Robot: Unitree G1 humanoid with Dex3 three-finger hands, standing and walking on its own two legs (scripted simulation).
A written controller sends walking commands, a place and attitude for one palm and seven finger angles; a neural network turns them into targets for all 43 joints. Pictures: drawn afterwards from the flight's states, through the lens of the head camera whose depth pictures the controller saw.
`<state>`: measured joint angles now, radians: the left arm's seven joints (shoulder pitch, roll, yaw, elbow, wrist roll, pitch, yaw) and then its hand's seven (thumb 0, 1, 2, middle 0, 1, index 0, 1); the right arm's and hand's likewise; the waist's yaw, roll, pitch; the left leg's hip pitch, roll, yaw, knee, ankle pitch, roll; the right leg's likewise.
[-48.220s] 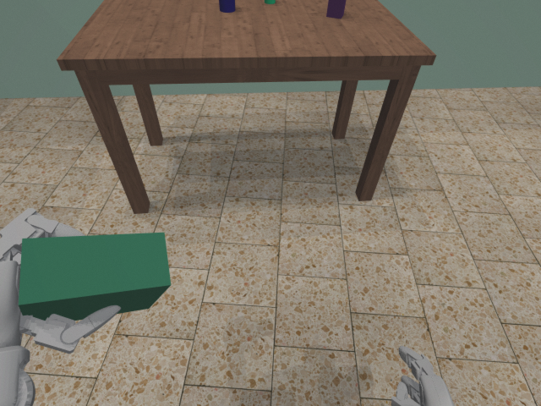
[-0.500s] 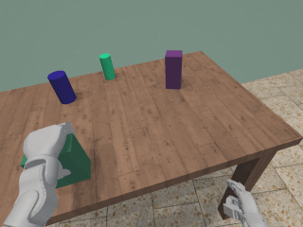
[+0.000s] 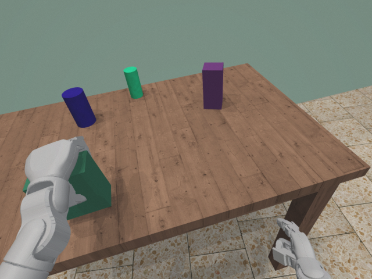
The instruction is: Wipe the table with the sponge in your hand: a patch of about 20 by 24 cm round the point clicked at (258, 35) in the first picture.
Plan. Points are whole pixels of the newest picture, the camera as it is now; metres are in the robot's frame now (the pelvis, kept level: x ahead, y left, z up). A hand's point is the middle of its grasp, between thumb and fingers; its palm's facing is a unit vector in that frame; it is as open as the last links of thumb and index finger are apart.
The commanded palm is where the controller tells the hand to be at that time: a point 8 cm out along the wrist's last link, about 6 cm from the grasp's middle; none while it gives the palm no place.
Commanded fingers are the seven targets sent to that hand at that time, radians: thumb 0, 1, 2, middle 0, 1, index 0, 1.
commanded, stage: lift the sponge slowly off the table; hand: left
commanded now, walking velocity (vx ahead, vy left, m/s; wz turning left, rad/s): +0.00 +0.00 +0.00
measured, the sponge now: (78, 193) +0.25 +0.29 +0.08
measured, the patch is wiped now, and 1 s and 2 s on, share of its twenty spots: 1.00 1.00 1.00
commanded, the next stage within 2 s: bring the sponge back beside the body in 1.12 s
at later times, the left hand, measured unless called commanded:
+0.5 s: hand (73, 160) +0.26 +0.27 +0.17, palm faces +0.16 -0.11 -0.98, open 10.3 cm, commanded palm +0.22 +0.27 +0.24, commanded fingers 0.00 0.10 1.30 -1.20 -1.60 -1.20 -1.60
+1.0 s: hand (66, 146) +0.27 +0.28 +0.20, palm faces +0.21 -0.11 -0.97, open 10.3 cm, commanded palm +0.23 +0.28 +0.28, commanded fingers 0.00 0.10 1.30 -1.20 -1.60 -1.20 -1.60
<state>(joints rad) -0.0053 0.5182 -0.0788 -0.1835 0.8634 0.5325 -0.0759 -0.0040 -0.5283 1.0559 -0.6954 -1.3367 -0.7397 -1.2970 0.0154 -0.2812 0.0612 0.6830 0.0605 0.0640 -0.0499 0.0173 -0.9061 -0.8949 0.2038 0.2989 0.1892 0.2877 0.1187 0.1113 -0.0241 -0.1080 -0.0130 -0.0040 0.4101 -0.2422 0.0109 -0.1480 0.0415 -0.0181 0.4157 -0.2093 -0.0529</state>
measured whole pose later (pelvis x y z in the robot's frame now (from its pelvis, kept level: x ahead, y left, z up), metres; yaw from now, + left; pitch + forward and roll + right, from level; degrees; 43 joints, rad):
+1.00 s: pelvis -0.01 +0.00 +0.00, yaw +0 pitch -3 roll +1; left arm -0.21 0.59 -0.05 -0.19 0.81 0.58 -0.16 0.00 -0.53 1.06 -0.70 -1.33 -0.74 -1.30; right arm 0.01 -0.29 0.08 0.66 0.08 0.04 -0.08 0.02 -0.91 -0.90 0.20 0.30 0.19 0.29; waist 0.12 0.12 -0.02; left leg -0.15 -0.02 -0.01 0.43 -0.23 0.01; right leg -0.19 0.04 -0.02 0.45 -0.21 -0.06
